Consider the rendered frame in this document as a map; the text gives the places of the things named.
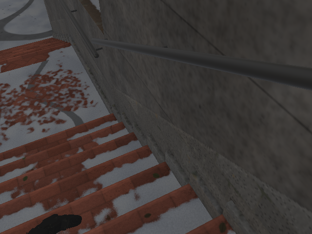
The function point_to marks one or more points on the robot left hand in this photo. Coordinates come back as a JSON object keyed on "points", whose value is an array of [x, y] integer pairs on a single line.
{"points": [[56, 223]]}

